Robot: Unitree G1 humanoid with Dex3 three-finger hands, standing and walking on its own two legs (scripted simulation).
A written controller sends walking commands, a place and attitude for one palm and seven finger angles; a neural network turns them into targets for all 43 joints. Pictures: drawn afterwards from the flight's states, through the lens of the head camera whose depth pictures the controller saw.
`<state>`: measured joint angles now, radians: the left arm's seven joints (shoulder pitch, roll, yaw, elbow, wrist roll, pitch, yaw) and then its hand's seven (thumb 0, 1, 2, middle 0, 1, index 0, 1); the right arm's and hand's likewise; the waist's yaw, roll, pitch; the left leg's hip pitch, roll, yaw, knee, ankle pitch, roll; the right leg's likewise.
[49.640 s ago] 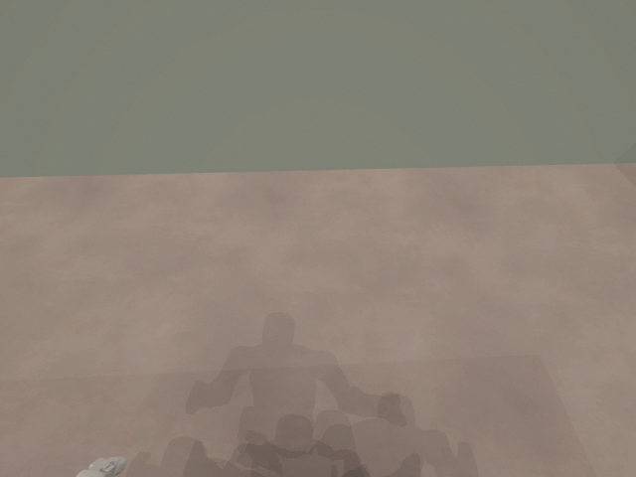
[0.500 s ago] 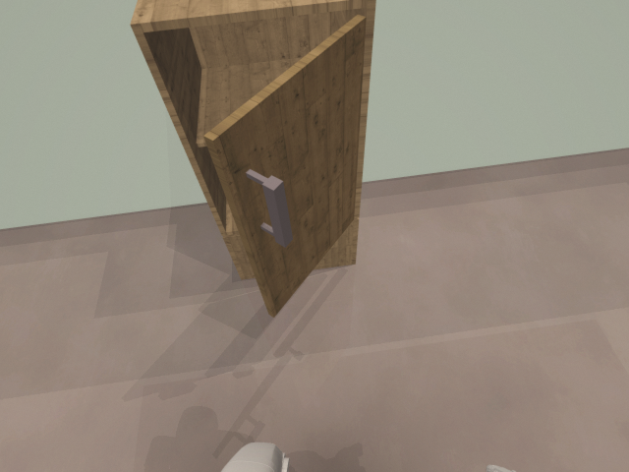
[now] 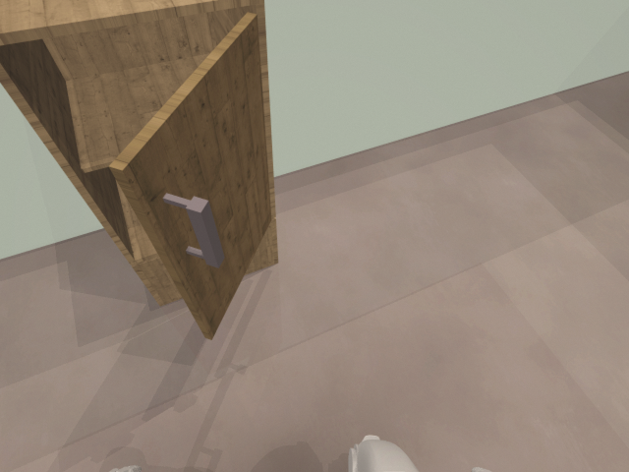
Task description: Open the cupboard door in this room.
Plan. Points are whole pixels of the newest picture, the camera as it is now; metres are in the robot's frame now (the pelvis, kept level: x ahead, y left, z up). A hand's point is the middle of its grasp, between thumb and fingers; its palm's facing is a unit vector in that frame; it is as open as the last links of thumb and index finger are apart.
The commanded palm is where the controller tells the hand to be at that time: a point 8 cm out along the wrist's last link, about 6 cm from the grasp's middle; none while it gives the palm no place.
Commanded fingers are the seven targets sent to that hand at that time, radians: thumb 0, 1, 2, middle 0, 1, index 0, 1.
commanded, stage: walk to a spot facing it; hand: left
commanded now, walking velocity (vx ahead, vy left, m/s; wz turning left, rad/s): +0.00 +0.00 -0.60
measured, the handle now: (195, 231) +0.43 +0.23 -0.04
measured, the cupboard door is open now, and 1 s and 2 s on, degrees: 47 47 47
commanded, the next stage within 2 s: none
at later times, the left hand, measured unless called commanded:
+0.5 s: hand (234, 407) +0.21 +0.14 -0.18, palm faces -0.33 -0.92 -0.19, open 7.4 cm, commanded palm none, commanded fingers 0.00 0.90 0.90 -0.20 -0.30 -0.20 -0.30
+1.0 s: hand (278, 392) +0.24 +0.08 -0.17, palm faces -0.55 -0.81 -0.21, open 7.4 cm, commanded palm none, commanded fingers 0.00 0.90 0.90 -0.20 -0.30 -0.20 -0.30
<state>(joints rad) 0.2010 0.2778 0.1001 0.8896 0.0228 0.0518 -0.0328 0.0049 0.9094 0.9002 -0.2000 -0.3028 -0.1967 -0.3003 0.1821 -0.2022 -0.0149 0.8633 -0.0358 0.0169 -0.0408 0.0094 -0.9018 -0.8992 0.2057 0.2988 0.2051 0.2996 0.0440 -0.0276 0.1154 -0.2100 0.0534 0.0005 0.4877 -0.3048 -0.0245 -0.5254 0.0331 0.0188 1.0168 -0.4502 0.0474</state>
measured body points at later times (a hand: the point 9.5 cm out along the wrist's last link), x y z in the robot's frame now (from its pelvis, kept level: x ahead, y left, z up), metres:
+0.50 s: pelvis +0.04 -0.01 -0.01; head +0.09 -0.01 +0.43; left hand +0.23 +0.19 -0.16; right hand +0.02 -0.27 -0.14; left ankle +0.10 +0.11 -0.74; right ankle +0.00 -0.13 -0.72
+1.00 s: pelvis +0.10 -0.07 +0.00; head +0.14 -0.09 +0.45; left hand +0.26 +0.12 -0.15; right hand +0.02 -0.33 -0.14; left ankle +0.20 +0.03 -0.70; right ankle -0.01 -0.13 -0.74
